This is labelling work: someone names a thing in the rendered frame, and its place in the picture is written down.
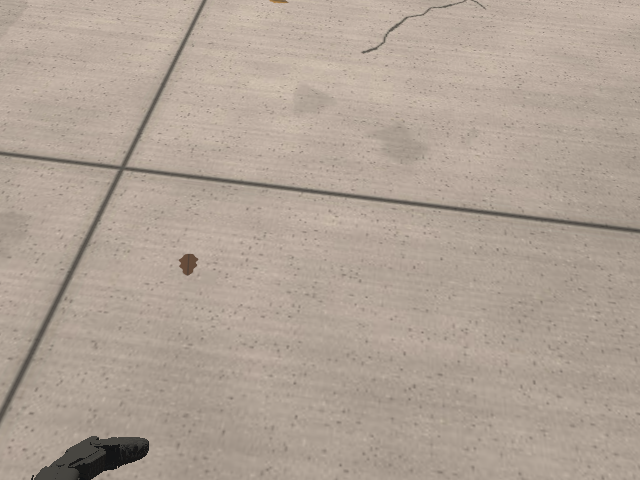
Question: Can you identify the left robot hand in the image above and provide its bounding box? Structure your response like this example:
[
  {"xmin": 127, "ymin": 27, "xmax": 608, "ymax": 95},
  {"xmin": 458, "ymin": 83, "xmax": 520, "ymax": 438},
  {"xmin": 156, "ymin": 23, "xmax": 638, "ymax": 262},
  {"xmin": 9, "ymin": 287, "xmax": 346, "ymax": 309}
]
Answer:
[{"xmin": 31, "ymin": 436, "xmax": 149, "ymax": 480}]

